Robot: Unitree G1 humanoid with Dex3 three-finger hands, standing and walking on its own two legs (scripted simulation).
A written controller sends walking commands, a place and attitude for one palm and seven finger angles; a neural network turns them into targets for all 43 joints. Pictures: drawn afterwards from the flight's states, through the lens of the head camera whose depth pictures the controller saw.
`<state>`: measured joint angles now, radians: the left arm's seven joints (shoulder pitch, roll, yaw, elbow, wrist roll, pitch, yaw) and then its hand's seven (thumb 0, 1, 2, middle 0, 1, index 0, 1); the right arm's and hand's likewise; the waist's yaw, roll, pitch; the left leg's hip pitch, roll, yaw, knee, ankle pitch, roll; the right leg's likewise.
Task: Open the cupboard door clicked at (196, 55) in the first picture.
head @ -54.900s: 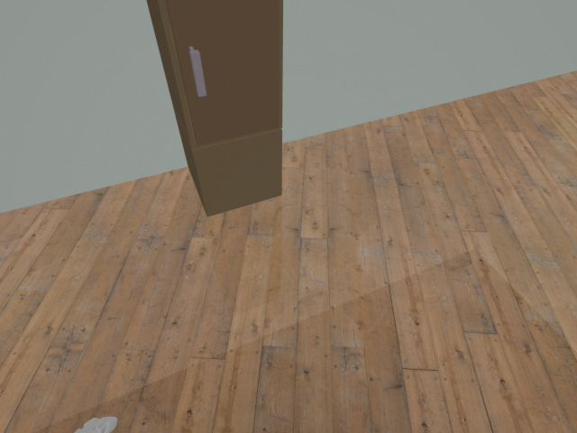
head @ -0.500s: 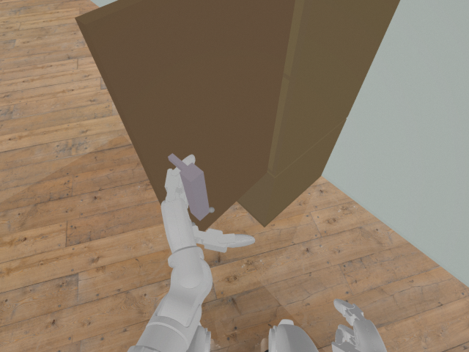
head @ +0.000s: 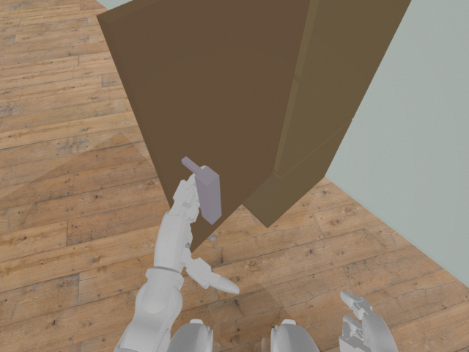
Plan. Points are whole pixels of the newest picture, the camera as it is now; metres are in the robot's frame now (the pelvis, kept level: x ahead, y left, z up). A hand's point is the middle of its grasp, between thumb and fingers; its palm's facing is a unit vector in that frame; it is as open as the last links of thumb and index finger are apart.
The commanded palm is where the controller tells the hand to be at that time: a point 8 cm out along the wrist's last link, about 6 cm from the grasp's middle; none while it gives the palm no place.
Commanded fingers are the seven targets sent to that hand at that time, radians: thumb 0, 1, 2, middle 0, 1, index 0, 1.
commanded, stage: slide the hand sideways off the handle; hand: left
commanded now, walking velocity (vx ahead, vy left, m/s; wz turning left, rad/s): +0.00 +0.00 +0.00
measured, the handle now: (200, 190) +0.37 +0.08 +0.04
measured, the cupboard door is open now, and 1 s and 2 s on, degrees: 95 95 95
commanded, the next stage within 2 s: draw the hand back to the body in 0.68 s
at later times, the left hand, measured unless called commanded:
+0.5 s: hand (184, 271) +0.24 +0.09 +0.04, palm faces -0.05 -1.00 -0.01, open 16.3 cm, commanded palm +0.21 +0.15 +0.04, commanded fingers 0.00 -0.50 0.30 -0.15 -0.30 -0.15 -0.30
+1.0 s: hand (153, 275) +0.22 +0.12 +0.08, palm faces -0.05 -1.00 -0.08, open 16.3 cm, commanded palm +0.19 +0.19 +0.08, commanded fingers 0.00 -0.50 0.30 -0.15 -0.30 -0.15 -0.30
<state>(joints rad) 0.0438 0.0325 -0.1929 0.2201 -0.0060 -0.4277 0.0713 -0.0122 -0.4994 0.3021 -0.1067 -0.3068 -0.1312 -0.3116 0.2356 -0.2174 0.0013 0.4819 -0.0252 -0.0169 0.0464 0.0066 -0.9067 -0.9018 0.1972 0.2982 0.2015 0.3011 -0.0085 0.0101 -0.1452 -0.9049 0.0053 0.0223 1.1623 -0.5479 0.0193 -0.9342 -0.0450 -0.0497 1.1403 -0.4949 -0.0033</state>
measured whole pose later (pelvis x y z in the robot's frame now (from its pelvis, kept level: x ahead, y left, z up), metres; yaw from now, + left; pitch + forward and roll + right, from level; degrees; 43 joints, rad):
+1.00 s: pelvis +0.01 -0.02 +0.00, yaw +1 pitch +15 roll -1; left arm 0.50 0.21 0.02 -0.26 -0.18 -0.31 -0.15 -0.01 -0.50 0.30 -0.15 -0.30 -0.15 -0.30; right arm 0.26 -0.22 0.01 0.41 0.02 -0.05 -0.05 0.01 -0.91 -0.90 0.20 0.30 0.20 0.30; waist 0.00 0.04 -0.16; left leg -0.85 0.02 -0.02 1.16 -0.57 -0.02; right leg -0.87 -0.03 -0.09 1.14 -0.53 -0.03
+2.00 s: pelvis +0.04 +0.00 +0.09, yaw +0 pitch -3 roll -1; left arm 0.47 0.36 0.34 -0.42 -0.05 -0.05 0.12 0.01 0.63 0.79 -0.20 -0.31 -0.20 -0.30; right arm 0.21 -0.23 0.05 0.60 0.00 -0.13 -0.08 0.01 -0.90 -0.90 0.20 0.30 0.20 0.30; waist 0.07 0.06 -0.01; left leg -0.11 0.00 0.02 0.47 -0.31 0.02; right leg -0.14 -0.02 -0.06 0.45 -0.26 0.01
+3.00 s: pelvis -0.03 +0.01 +0.09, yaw -1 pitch +0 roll +0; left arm 0.56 0.43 0.43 -0.51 -0.04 -0.15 0.13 0.01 0.89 0.90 -0.21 -0.31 -0.21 -0.31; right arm 0.16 -0.23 0.00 0.54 0.00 -0.01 -0.09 0.01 -0.91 -0.90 0.20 0.30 0.20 0.30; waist 0.01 -0.01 0.05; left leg -0.28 -0.01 0.04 0.50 -0.22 0.04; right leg -0.30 -0.04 -0.04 0.46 -0.15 0.02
